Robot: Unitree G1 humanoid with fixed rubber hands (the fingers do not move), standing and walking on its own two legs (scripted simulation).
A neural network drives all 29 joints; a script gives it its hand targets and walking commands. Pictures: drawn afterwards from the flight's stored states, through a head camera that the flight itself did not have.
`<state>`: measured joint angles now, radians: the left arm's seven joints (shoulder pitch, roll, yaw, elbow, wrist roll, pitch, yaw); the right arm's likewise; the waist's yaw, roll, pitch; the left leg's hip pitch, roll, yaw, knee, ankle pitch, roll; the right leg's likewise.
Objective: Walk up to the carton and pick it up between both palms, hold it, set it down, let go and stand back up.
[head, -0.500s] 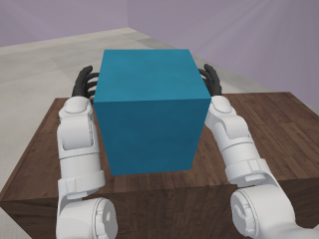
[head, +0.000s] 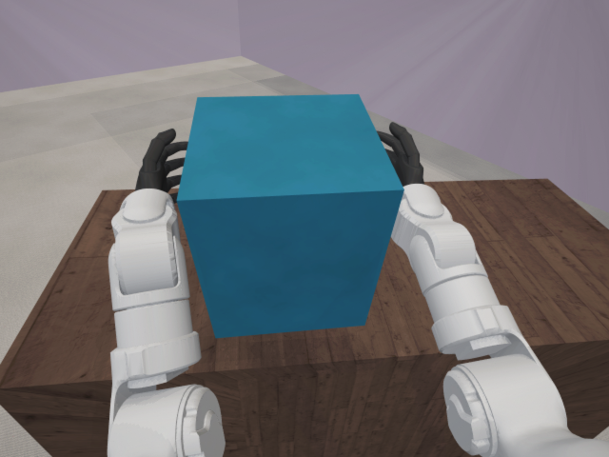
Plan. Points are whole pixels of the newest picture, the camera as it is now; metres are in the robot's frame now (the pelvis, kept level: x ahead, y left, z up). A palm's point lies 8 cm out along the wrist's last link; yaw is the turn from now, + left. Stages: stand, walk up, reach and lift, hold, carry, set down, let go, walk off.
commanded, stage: hold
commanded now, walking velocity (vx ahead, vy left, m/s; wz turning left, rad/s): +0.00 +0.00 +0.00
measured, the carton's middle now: (286, 218) +0.39 +0.01 +0.18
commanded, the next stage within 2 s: set down in 0.60 s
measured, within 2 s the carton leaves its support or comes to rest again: neither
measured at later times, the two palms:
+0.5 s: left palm (154, 187) +0.37 +0.16 +0.24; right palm (402, 179) +0.37 -0.14 +0.24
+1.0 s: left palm (149, 169) +0.39 +0.16 +0.26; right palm (395, 174) +0.39 -0.14 +0.24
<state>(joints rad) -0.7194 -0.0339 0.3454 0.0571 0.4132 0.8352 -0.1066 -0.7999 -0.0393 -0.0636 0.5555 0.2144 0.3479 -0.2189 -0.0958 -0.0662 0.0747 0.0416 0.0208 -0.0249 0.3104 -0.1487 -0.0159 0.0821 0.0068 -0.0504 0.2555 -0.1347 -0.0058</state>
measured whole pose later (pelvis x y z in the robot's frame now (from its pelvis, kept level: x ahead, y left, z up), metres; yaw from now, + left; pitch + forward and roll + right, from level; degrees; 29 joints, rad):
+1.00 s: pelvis +0.02 +0.00 +0.00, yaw +1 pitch -11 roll +0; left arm -0.80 -0.05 0.41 0.24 0.45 0.59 -0.14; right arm -0.80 0.04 -0.23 0.63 0.00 0.14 -0.17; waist -0.07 -0.07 0.05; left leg 0.07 0.00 -0.03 0.28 -0.15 0.00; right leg 0.10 -0.01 -0.06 0.25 -0.16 0.00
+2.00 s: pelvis +0.03 +0.01 +0.00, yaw +0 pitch -7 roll -1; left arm -0.75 -0.03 0.35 0.54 0.36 0.31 -0.07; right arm -0.69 0.06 -0.32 0.76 -0.07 -0.11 -0.15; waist -0.06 -0.08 0.09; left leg 0.00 0.01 -0.02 0.30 -0.18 0.00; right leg 0.06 -0.01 -0.05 0.21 -0.15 0.02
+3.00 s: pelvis +0.05 +0.02 +0.00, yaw -2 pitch -1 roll -1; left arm -0.84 0.01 0.43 0.85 0.36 0.14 -0.09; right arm -0.71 0.17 -0.56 0.77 -0.29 -0.13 -0.13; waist -0.06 -0.07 0.05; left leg -0.09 0.00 0.02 0.28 -0.18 0.01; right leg -0.06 -0.02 -0.02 0.22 -0.15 0.03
